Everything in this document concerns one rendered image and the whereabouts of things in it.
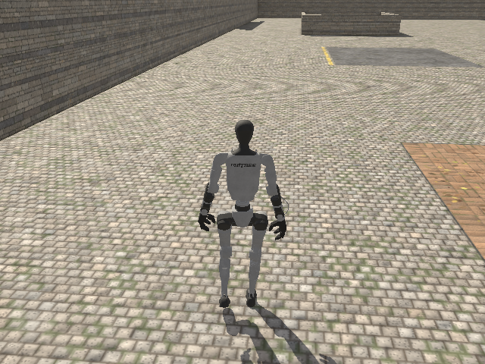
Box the robot left forearm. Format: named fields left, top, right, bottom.
left=200, top=182, right=214, bottom=215

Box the robot right forearm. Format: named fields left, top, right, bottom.
left=271, top=185, right=285, bottom=221

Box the right robot foot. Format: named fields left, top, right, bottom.
left=246, top=288, right=257, bottom=307

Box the left robot hand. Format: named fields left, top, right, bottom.
left=198, top=213, right=216, bottom=231

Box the left robot shin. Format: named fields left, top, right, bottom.
left=219, top=246, right=230, bottom=298

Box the right robot hand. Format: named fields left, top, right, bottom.
left=269, top=219, right=286, bottom=240

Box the robot right upper arm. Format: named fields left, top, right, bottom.
left=259, top=153, right=278, bottom=196

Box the robot left upper arm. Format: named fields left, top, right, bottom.
left=207, top=152, right=228, bottom=194

